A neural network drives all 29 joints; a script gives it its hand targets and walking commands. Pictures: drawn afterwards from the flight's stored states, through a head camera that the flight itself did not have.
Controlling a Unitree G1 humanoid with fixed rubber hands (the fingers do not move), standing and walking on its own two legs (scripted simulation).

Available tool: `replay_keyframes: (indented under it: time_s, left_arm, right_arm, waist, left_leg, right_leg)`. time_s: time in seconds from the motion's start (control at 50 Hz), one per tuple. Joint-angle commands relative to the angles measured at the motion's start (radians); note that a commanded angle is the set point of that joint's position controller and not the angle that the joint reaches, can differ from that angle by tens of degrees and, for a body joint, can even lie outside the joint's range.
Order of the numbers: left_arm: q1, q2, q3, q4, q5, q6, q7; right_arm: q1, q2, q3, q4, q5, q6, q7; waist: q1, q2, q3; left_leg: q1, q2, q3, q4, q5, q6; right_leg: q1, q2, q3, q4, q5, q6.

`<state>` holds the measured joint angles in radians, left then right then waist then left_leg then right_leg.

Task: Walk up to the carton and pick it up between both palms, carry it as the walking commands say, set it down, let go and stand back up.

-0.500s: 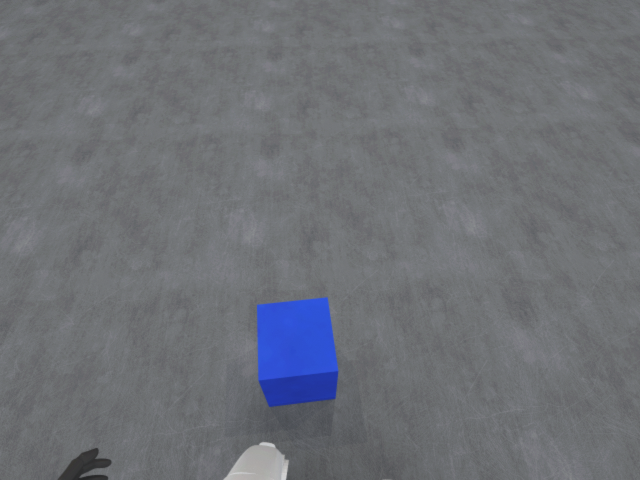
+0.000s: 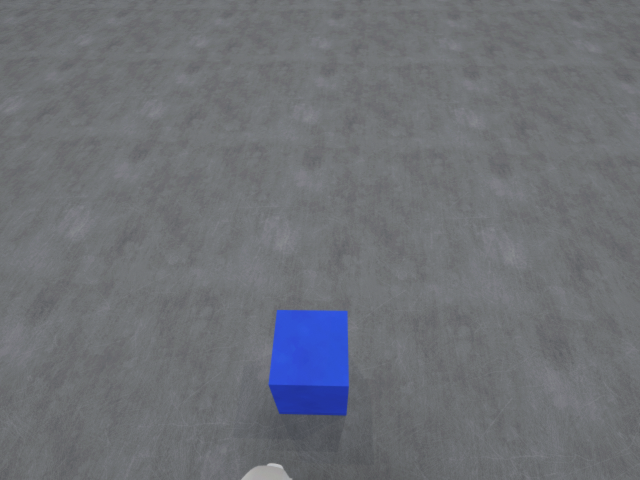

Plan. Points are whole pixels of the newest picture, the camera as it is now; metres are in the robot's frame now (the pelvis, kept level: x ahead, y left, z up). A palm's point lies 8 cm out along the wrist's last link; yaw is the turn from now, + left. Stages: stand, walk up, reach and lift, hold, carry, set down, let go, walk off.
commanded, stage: walk up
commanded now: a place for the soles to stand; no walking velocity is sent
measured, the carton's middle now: (312, 363) +0.51 +0.07 -0.62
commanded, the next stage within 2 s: none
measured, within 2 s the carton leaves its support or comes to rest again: neither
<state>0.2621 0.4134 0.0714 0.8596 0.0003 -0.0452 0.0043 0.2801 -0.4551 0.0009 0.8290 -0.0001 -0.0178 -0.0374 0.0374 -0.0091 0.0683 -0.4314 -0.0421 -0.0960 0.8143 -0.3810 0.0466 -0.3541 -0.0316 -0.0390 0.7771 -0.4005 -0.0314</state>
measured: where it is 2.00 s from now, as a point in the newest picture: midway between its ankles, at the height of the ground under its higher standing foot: outside the picture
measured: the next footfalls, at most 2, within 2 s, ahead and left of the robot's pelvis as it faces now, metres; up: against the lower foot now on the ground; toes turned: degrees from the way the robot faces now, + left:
left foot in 0.14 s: +0.07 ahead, +0.18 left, +0.00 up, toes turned +3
right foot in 1.40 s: +0.06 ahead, -0.11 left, +0.00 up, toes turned -1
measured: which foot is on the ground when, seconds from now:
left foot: up 0.00-0.12, down 0.14-1.00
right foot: down 0.00-1.00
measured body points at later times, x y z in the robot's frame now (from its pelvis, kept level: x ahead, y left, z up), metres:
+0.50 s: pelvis +0.00 +0.03 +0.00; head +0.02 +0.02 +0.45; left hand +0.06 +0.37 -0.10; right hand +0.11 -0.29 -0.11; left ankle +0.03 +0.16 -0.71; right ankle +0.01 -0.09 -0.71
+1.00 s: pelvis +0.00 +0.04 +0.00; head +0.01 +0.04 +0.45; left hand +0.07 +0.37 -0.10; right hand +0.11 -0.28 -0.11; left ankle +0.03 +0.16 -0.71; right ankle +0.01 -0.09 -0.71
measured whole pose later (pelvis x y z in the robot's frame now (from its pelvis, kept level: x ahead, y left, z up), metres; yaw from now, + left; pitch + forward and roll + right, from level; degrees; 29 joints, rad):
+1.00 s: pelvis +0.00 +0.04 +0.00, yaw +4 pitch -1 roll -1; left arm 0.22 0.41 0.07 0.89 0.00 -0.05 0.00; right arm 0.26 -0.44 0.00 0.85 0.00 -0.03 -0.02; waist 0.02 0.02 0.04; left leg -0.39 -0.04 -0.10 0.76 -0.35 0.00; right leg -0.33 -0.06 -0.08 0.74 -0.39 0.02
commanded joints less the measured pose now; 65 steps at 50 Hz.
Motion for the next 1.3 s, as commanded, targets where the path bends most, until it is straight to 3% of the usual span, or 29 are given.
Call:
replay_keyframes:
  time_s: [0.0,0.04,0.08,0.12,0.16,0.18,0.22,0.24,0.26,0.28,0.32,0.38,0.42,0.48,0.56,0.68,0.8,0.96,0.98,1.02,1.04,1.06,1.1,1.14,1.16,1.18,1.2,1.22,1.28]
  left_arm:
    - [0.008,0.266,0.059,-0.011,0.037,-0.049,0.017]
    - [0.029,0.249,0.056,-0.012,0.027,-0.044,0.017]
    - [0.004,0.238,0.045,-0.027,0.012,-0.030,0.017]
    - [-0.022,0.200,0.029,-0.058,-0.006,-0.024,0.018]
    - [-0.057,0.162,0.018,-0.064,-0.011,-0.014,0.016]
    - [-0.058,0.176,0.021,-0.044,-0.007,-0.010,0.018]
    - [0.004,0.203,0.025,-0.003,0.010,-0.024,0.018]
    - [0.005,0.245,0.039,0.012,0.016,-0.035,0.017]
    - [-0.013,0.275,0.045,0.002,0.017,-0.040,0.015]
    - [-0.050,0.276,0.042,-0.005,0.016,-0.039,0.013]
    - [-0.091,0.251,0.033,-0.010,0.014,-0.031,0.010]
    - [-0.109,0.191,0.017,-0.018,-0.001,-0.019,0.008]
    - [-0.099,0.187,0.019,-0.008,-0.001,-0.014,0.007]
    - [-0.070,0.201,0.023,0.014,0.008,-0.019,0.006]
    - [-0.107,0.230,0.023,0.009,0.012,-0.023,0.008]
    - [-0.110,0.193,0.017,0.011,0.003,-0.011,0.006]
    - [-0.117,0.207,0.017,0.018,0.010,-0.014,0.006]
    - [-0.120,0.199,0.018,0.016,0.007,-0.010,0.007]
    - [-0.058,0.240,0.047,-0.014,0.018,-0.022,-0.001]
    - [-0.006,0.276,0.065,0.000,0.030,-0.027,-0.001]
    - [0.018,0.299,0.074,0.008,0.033,-0.029,-0.003]
    - [0.005,0.313,0.077,0.003,0.033,-0.033,-0.002]
    - [-0.045,0.312,0.073,-0.019,0.031,-0.033,-0.008]
    - [-0.086,0.238,0.046,-0.038,0.027,-0.024,-0.013]
    - [-0.136,0.168,0.026,-0.075,0.014,-0.020,-0.011]
    - [-0.164,0.167,0.023,-0.091,0.010,-0.014,-0.009]
    - [-0.186,0.202,0.028,-0.083,0.014,-0.009,0.000]
    - [-0.149,0.201,0.033,-0.070,0.014,-0.011,0.001]
    - [-0.083,0.202,0.040,-0.053,0.010,-0.017,-0.003]
  right_arm:
    - [-0.050,-0.163,-0.086,-0.013,-0.006,-0.014,0.028]
    - [-0.062,-0.138,-0.075,-0.023,-0.006,-0.020,0.024]
    - [-0.043,-0.130,-0.075,-0.018,-0.014,-0.033,0.018]
    - [-0.014,-0.182,-0.093,-0.006,-0.027,-0.044,0.012]
    - [-0.055,-0.233,-0.089,-0.021,-0.016,-0.046,0.014]
    - [-0.085,-0.226,-0.084,-0.021,-0.008,-0.040,0.015]
    - [-0.167,-0.177,-0.069,-0.040,-0.005,-0.025,0.020]
    - [-0.148,-0.148,-0.064,-0.035,-0.003,-0.017,0.022]
    - [-0.112,-0.142,-0.064,-0.026,-0.005,-0.011,0.019]
    - [-0.092,-0.148,-0.069,-0.016,-0.010,-0.013,0.018]
    - [-0.078,-0.151,-0.073,-0.004,-0.014,-0.028,0.020]
    - [-0.095,-0.191,-0.078,-0.011,-0.012,-0.043,0.023]
    - [-0.117,-0.200,-0.072,-0.010,-0.015,-0.039,0.021]
    - [-0.167,-0.167,-0.063,-0.014,-0.013,-0.030,0.025]
    - [-0.099,-0.151,-0.067,0.013,-0.009,-0.031,0.027]
    - [-0.140,-0.176,-0.064,0.008,-0.016,-0.037,0.025]
    - [-0.127,-0.156,-0.061,0.011,-0.013,-0.033,0.027]
    - [-0.129,-0.158,-0.058,0.013,-0.012,-0.034,0.026]
    - [-0.077,-0.194,-0.083,-0.013,-0.025,-0.037,0.041]
    - [-0.119,-0.178,-0.086,-0.032,-0.031,-0.035,0.054]
    - [-0.116,-0.170,-0.089,-0.032,-0.032,-0.034,0.057]
    - [-0.094,-0.168,-0.091,-0.028,-0.034,-0.038,0.058]
    - [-0.045,-0.166,-0.092,-0.023,-0.029,-0.054,0.062]
    - [0.055,-0.177,-0.105,0.009,-0.032,-0.075,0.055]
    - [0.116,-0.240,-0.122,0.018,-0.038,-0.082,0.043]
    - [0.146,-0.297,-0.135,0.004,-0.025,-0.082,0.042]
    - [0.151,-0.278,-0.132,-0.001,-0.008,-0.077,0.038]
    - [0.138,-0.263,-0.129,-0.002,-0.007,-0.071,0.031]
    - [0.043,-0.232,-0.114,-0.020,-0.023,-0.053,0.026]
  waist:
    - [-0.007,-0.107,-0.038]
    - [-0.004,-0.134,-0.106]
    - [-0.026,-0.136,-0.137]
    - [-0.039,-0.029,-0.183]
    - [-0.026,0.106,-0.138]
    - [-0.016,0.093,-0.111]
    - [0.020,0.031,-0.094]
    - [0.004,-0.056,-0.081]
    - [-0.018,-0.070,-0.073]
    - [-0.037,-0.065,-0.070]
    - [-0.052,-0.035,-0.066]
    - [-0.030,0.037,-0.107]
    - [-0.018,0.061,-0.106]
    - [0.001,0.037,-0.078]
    - [-0.038,-0.020,-0.084]
    - [-0.010,0.056,-0.101]
    - [-0.020,0.015,-0.092]
    - [-0.018,0.021,-0.103]
    - [-0.009,0.023,-0.137]
    - [0.017,-0.047,-0.046]
    - [0.019,-0.113,-0.028]
    - [0.007,-0.141,-0.001]
    - [-0.029,-0.127,-0.007]
    - [-0.076,-0.049,-0.091]
    - [-0.106,0.201,-0.114]
    - [-0.112,0.228,-0.069]
    - [-0.109,0.104,-0.033]
    - [-0.086,0.079,-0.022]
    - [-0.057,0.133,-0.022]
  left_leg:
    - [-0.149,0.047,-0.015,0.038,-0.053,0.002]
    - [-0.104,0.048,0.041,-0.041,-0.069,0.006]
    - [0.033,0.040,0.072,-0.178,0.063,0.018]
    - [0.234,0.097,-0.073,-0.194,0.424,0.068]
    - [0.153,0.241,-0.350,-0.245,0.417,0.198]
    - [0.096,0.249,-0.338,-0.245,0.365,0.215]
    - [0.005,0.140,-0.185,-0.140,0.339,0.097]
    - [-0.045,0.065,-0.076,-0.046,0.258,0.040]
    - [-0.057,0.043,-0.011,-0.019,0.112,0.013]
    - [-0.031,0.056,0.015,-0.039,0.037,0.010]
    - [0.076,0.068,-0.008,-0.135,0.185,0.023]
    - [0.122,0.142,-0.227,-0.228,0.302,0.097]
    - [0.063,0.175,-0.305,-0.280,0.226,0.124]
    - [-0.025,0.113,-0.192,-0.254,0.158,0.061]
    - [0.060,0.071,-0.094,-0.189,0.229,0.033]
    - [0.033,0.126,-0.226,-0.284,0.245,0.073]
    - [0.035,0.094,-0.154,-0.249,0.242,0.042]
    - [0.041,0.099,-0.170,-0.257,0.274,0.046]
    - [0.006,0.082,-0.188,-0.223,0.029,0.077]
    - [-0.180,0.040,-0.128,-0.162,-0.188,0.060]
    - [-0.221,0.014,-0.024,-0.067,-0.162,0.035]
    - [-0.236,0.022,0.042,-0.005,-0.097,0.017]
    - [-0.130,0.059,0.054,-0.134,-0.085,0.018]
    - [0.151,0.036,-0.056,-0.300,-0.039,0.047]
    - [0.311,0.182,-0.406,-0.428,0.060,0.096]
    - [0.428,0.276,-0.663,-0.489,0.180,0.175]
    - [0.408,0.299,-0.661,-0.462,0.284,0.204]
    - [0.395,0.294,-0.603,-0.420,0.389,0.210]
    - [0.270,0.245,-0.420,-0.362,0.458,0.205]
  right_leg:
    - [0.237,-0.255,0.323,-0.345,0.266,-0.043]
    - [0.306,-0.253,0.253,-0.243,0.616,-0.065]
    - [0.237,-0.232,0.177,-0.151,0.722,-0.064]
    - [0.067,-0.159,0.081,-0.042,0.580,-0.028]
    - [-0.029,-0.027,0.049,0.020,0.100,0.015]
    - [0.023,-0.018,0.049,-0.022,-0.013,0.009]
    - [0.114,-0.086,0.134,-0.242,0.074,-0.027]
    - [0.145,-0.186,0.257,-0.329,0.078,-0.072]
    - [0.144,-0.273,0.328,-0.354,0.131,-0.127]
    - [0.121,-0.301,0.322,-0.336,0.165,-0.150]
    - [0.050,-0.244,0.213,-0.266,0.224,-0.113]
    - [0.016,-0.082,0.056,-0.134,0.108,-0.010]
    - [0.065,-0.046,0.058,-0.125,0.021,-0.004]
    - [0.141,-0.091,0.095,-0.245,-0.002,-0.032]
    - [0.087,-0.175,0.157,-0.277,0.069,-0.069]
    - [0.130,-0.076,0.055,-0.178,0.071,-0.017]
    - [0.128,-0.124,0.094,-0.241,0.082,-0.039]
    - [0.139,-0.110,0.074,-0.221,0.102,-0.031]
    - [0.170,-0.101,0.102,-0.197,-0.119,-0.064]
    - [0.208,-0.183,0.251,-0.308,-0.361,-0.120]
    - [0.234,-0.271,0.338,-0.400,-0.414,-0.162]
    - [0.232,-0.350,0.400,-0.452,-0.365,-0.195]
    - [0.198,-0.343,0.307,-0.384,-0.115,-0.190]
    - [0.058,-0.199,0.099,-0.122,0.124,-0.096]
    - [-0.164,-0.046,-0.034,0.181,0.079,-0.014]
    - [-0.387,0.037,0.025,0.248,-0.188,0.013]
    - [-0.404,0.008,0.097,0.271,-0.215,0.014]
    - [-0.391,-0.006,0.104,0.284,-0.196,0.019]
    - [-0.229,-0.010,0.075,0.147,-0.226,0.020]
